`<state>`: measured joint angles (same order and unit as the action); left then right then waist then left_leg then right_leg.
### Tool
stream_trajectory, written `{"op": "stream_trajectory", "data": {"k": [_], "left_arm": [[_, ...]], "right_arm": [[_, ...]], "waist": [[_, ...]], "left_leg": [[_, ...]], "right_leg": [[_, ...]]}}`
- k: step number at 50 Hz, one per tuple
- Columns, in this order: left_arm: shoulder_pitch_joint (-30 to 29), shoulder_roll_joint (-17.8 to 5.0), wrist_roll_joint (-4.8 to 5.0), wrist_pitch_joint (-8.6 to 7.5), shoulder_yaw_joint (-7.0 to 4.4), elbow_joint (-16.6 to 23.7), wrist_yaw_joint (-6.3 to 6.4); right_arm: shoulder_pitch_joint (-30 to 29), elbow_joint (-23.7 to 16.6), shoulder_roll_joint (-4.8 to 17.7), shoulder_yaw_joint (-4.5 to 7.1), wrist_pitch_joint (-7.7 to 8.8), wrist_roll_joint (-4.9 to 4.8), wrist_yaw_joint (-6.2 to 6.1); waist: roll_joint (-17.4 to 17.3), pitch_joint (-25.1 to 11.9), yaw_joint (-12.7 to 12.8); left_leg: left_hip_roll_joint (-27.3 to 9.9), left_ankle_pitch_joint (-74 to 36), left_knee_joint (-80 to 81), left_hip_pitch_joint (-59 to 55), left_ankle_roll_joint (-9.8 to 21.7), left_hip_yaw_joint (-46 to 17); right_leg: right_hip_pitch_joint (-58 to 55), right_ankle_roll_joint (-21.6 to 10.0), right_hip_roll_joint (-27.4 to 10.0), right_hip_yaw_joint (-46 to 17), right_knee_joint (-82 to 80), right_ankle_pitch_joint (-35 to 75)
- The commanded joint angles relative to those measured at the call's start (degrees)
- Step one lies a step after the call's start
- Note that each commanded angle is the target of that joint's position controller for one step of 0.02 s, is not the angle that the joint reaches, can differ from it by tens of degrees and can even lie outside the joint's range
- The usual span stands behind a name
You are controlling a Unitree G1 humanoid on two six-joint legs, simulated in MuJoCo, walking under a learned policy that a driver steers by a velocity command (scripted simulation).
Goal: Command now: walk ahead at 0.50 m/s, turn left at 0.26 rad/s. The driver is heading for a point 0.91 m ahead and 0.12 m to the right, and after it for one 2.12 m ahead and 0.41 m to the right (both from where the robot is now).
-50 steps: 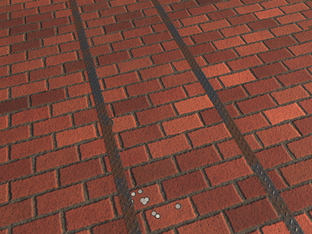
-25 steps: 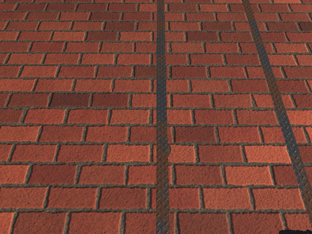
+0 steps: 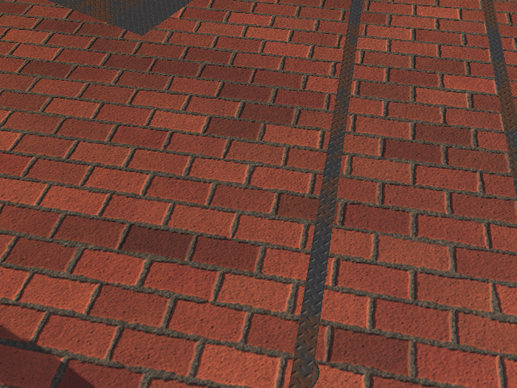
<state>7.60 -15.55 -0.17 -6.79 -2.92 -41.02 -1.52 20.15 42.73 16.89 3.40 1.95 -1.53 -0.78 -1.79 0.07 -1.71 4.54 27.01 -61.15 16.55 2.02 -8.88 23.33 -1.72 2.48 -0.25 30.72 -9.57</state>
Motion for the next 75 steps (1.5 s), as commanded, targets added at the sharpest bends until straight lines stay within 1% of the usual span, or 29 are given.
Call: {"op": "stream_trajectory", "data": {"k": [1, 4, 10, 17, 20, 21, 22, 23, 24, 27, 31, 35, 43, 45, 47, 48, 49, 50, 51, 53, 56, 59, 65, 69, 70, 71, 72, 73, 75], "left_arm": [[8.2, -6.9, -0.24, 0.58, -2.02, 0.4, 0.25], [7.5, -5.4, -0.17, 0.39, -1.31, -0.5, 0.44], [10.1, -9.6, 0.92, 1.02, -2.24, -3.0, 0.98], [15.1, -11.2, 1.77, 2.70, -2.43, -6.7, 1.17], [13.8, -11.4, 1.81, 3.47, -2.32, -6.9, 1.63], [13.1, -9.0, 0.76, 3.30, -1.23, -5.7, 1.78], [18.6, -2.8, 0.07, 2.18, 0.83, -3.9, 1.59], [17.3, -6.3, 0.94, 1.07, 0.14, -4.7, 1.25], [12.8, -10.0, 2.31, 0.46, -0.99, -3.3, 0.89], [9.0, -8.3, 1.27, 1.40, -1.17, -3.2, 1.03], [8.9, -5.1, 1.48, 3.77, -0.80, -3.5, 1.35], [3.5, -4.3, 1.25, 3.50, -0.74, -2.0, 0.72], [-8.6, -3.3, 1.22, 3.32, 0.04, 4.5, -1.95], [-6.8, -4.7, 1.19, 3.47, -0.69, 5.4, -2.48], [4.8, -8.5, 1.28, 3.77, -3.02, 3.2, -2.16], [14.7, -12.7, 1.41, 4.15, -5.02, 1.1, -1.17], [16.5, -19.1, 1.86, 4.28, -6.27, 0.9, -0.40], [17.6, -15.5, 1.65, 3.82, -5.05, 2.3, -0.30], [16.0, -12.4, 1.05, 3.43, -4.14, 2.0, -0.20], [9.1, -9.4, 1.08, 3.16, -3.28, 3.1, 0.03], [5.1, -8.0, 0.44, 3.10, -2.79, 5.0, 0.56], [6.4, -10.2, 0.85, 3.10, -3.46, 4.5, 1.59], [11.7, -11.0, 1.54, 4.54, -3.89, 2.3, 2.59], [9.9, -9.7, 1.43, 5.96, -3.84, 3.2, 3.45], [8.9, -7.9, 1.33, 5.94, -3.33, 4.2, 3.44], [9.5, -4.5, 0.27, 5.79, -2.16, 5.9, 3.44], [22.7, -2.1, 0.96, 5.63, -1.29, 5.3, 3.05], [23.6, -8.7, 1.68, 5.99, -2.38, 3.9, 3.00], [12.2, -11.8, 1.69, 8.04, -3.71, 5.3, 3.77]], "right_arm": [[-5.8, -6.5, 7.0, 1.37, 1.68, 1.03, 0.01], [-4.7, -6.3, 4.1, 1.04, 1.72, 0.82, 0.72], [-13.8, -8.5, 0.9, -0.54, 2.21, 1.16, 1.39], [-22.1, -11.1, 2.5, -0.17, 2.95, 0.31, 2.87], [-10.2, -7.7, 6.5, 2.00, 3.01, 0.99, 2.48], [-0.2, -5.7, 9.9, 3.22, 2.81, 1.51, 1.86], [4.7, -4.8, 15.9, 4.44, 2.33, 2.10, 1.59], [6.0, -4.2, 11.3, 3.31, 2.06, 1.19, 1.79], [1.9, -4.4, 9.1, 2.30, 2.18, 1.01, 1.87], [-6.7, -4.8, 4.3, 0.82, 2.77, 2.06, 2.23], [-7.1, -2.4, 5.3, 1.53, 4.52, 2.38, 2.01], [-6.1, -0.4, 6.3, 1.75, 4.63, 2.41, 1.18], [-0.3, 4.0, 8.8, 2.55, 2.21, 0.99, 0.22], [-1.3, 3.8, 10.3, 2.94, 1.21, 0.84, -0.35], [-2.6, 3.2, 11.1, 3.07, 0.13, 0.82, -1.18], [-2.4, 2.2, 10.3, 2.53, 0.33, 1.28, -1.61], [2.9, -0.7, 2.1, -0.15, 2.00, 3.21, -0.49], [-0.9, -1.1, 4.8, -0.07, 4.47, 1.77, 0.50], [-6.4, -2.9, 7.8, 0.78, 5.90, -0.46, 1.25], [-9.3, -3.4, 7.0, 0.62, 6.75, 0.98, 0.82], [-7.0, -3.3, 6.6, 1.18, 4.74, 2.28, 0.71], [-10.7, -4.6, 4.3, 0.37, 3.67, 2.57, 0.49], [-21.4, -7.4, 4.2, 0.09, 4.44, 1.71, 1.42], [-16.3, -6.5, 6.8, 1.64, 5.15, 2.05, 1.72], [-12.9, -5.9, 7.8, 2.08, 5.35, 2.73, 1.38], [-6.9, -5.9, 11.4, 2.77, 5.24, 3.79, 0.80], [-5.1, -5.3, 13.0, 3.02, 3.96, 4.04, 0.90], [-6.3, -5.8, 10.2, 2.76, 2.87, 2.28, 1.07], [-11.7, -7.1, 4.9, 1.04, 1.26, 2.62, 0.37]], "waist": [[5.0, -0.5, 5.3], [8.1, -0.6, 2.6], [6.3, 1.1, 4.8], [6.7, 3.1, 6.3], [5.8, -4.0, -0.8], [2.6, -11.5, -5.2], [-12.1, -19.0, -3.6], [-12.0, -21.3, -5.0], [-8.1, -11.8, -4.3], [-3.6, -2.0, 0.7], [-2.8, 0.3, 2.5], [-1.4, 1.9, 1.1], [-0.3, 5.2, -2.8], [-2.3, 2.5, -0.8], [-3.0, -4.7, 6.0], [0.6, -10.2, 10.4], [15.5, -15.5, 5.5], [11.6, -23.2, 8.2], [8.8, -15.8, 9.4], [1.8, -6.0, 4.9], [3.7, -3.3, 0.7], [4.1, -0.9, 1.3], [6.7, 0.2, 5.5], [8.9, -3.0, 1.8], [7.9, -5.5, -0.2], [0.4, -13.4, -1.9], [-16.0, -22.3, 3.3], [-12.4, -21.7, 2.5], [-3.7, -10.0, 0.5]], "left_leg": [[-6.5, -5.8, -8.5, 27.0, -0.5, 0.8], [-9.2, -8.8, -1.3, 21.4, -0.9, 3.3], [-9.7, -22.3, 18.8, 19.5, -2.4, 6.6], [-7.1, -24.4, 30.6, 14.9, -0.4, 8.1], [-4.2, -23.2, 34.8, -3.9, 3.2, 10.8], [-11.0, -24.3, 32.6, -19.8, 6.3, 3.7], [-25.3, -17.3, 35.9, -39.4, 15.2, -21.5], [-27.0, -8.8, 42.5, -39.5, 17.1, -32.8], [-25.0, -7.5, 43.7, -32.4, 14.6, -25.1], [-18.6, -18.8, 48.7, -13.3, 11.1, -8.9], [-18.0, -26.5, 53.7, -6.9, 11.3, 0.4], [-16.7, -30.5, 54.7, -8.7, 9.1, 8.5], [-20.4, -39.0, 50.1, -22.3, 6.5, 15.1], [-20.5, -57.3, 43.3, -24.4, 5.1, 17.0], [-18.4, -70.2, 26.3, -21.3, 2.8, 19.6], [-16.2, -58.7, 10.8, -9.2, 0.5, 19.8], [-4.9, -8.2, -10.8, 18.1, -3.6, 17.8], [-1.5, 6.4, -19.5, 26.2, -3.5, 4.7], [-5.1, 2.0, -19.2, 31.0, -2.1, 2.5], [-9.3, -5.2, -8.7, 26.9, -1.6, 3.7], [-10.7, -8.0, -1.4, 18.9, -3.7, 4.2], [-9.5, -15.3, 9.1, 17.6, -6.1, 6.0], [-4.1, -31.6, 29.7, 9.8, -6.0, 5.8], [-3.3, -29.2, 35.6, 3.2, -2.8, 4.6], [-5.7, -34.6, 37.9, -3.6, -1.0, 4.3], [-16.8, -49.5, 34.9, -17.8, 2.8, -4.6], [-31.7, -57.5, 33.6, -34.0, 14.1, -24.0], [-31.8, -41.0, 36.6, -31.1, 14.4, -28.7], [-24.4, -30.1, 39.9, -18.0, 10.0, -13.7]], "right_leg": [[-23.3, -10.6, -18.3, -26.5, -16.2, -9.5], [-17.9, -10.4, -14.9, -18.5, -19.0, 1.5], [-16.1, -10.5, -13.7, -9.2, -22.3, 9.9], [-21.9, -8.2, -16.6, -7.7, -18.8, 13.1], [-21.0, -5.3, -13.6, -3.6, -4.4, 30.8], [-12.0, -3.1, -10.9, -1.2, 10.0, 23.2], [10.5, 1.1, -1.6, 1.8, 32.1, -6.7], [18.2, 1.1, -1.5, -5.2, 40.5, -23.1], [22.7, 0.5, -4.8, -5.3, 42.7, -19.6], [16.1, 1.0, -10.3, -4.0, 34.9, -8.4], [14.3, 2.6, -10.2, -5.5, 30.2, -1.4], [15.5, 2.6, -8.8, -5.7, 17.8, 11.7], [17.9, -1.0, -6.7, 0.5, 4.0, 8.9], [12.6, -3.0, -3.7, 4.1, 3.8, 2.6], [-4.0, -6.0, 1.0, 6.6, 1.5, 1.5], [-21.8, -9.1, -2.2, -1.1, -0.2, 3.7], [-43.5, -19.6, -17.4, -31.8, -2.8, -2.5], [-49.0, -23.3, -22.2, -48.4, -11.4, -6.9], [-44.8, -19.9, -20.1, -39.3, -12.5, -4.1], [-27.9, -16.2, -15.3, -26.7, -13.4, 5.9], [-15.5, -16.3, -12.5, -21.3, -16.9, 14.8], [-8.9, -15.3, -10.0, -16.2, -18.2, 16.1], [-7.9, -10.0, -7.1, -16.2, -13.4, 10.9], [-13.5, -5.9, -6.8, -21.8, -1.6, 14.6], [-11.9, -3.6, -3.8, -20.3, 4.7, 14.0], [-5.1, -0.8, 0.2, -15.6, 19.9, -0.8], [9.3, 2.3, 6.3, -11.2, 35.7, -35.1], [14.2, 3.7, 0.8, -10.8, 42.9, -29.8], [16.1, 5.6, -2.5, -6.8, 44.0, -21.3]]}}
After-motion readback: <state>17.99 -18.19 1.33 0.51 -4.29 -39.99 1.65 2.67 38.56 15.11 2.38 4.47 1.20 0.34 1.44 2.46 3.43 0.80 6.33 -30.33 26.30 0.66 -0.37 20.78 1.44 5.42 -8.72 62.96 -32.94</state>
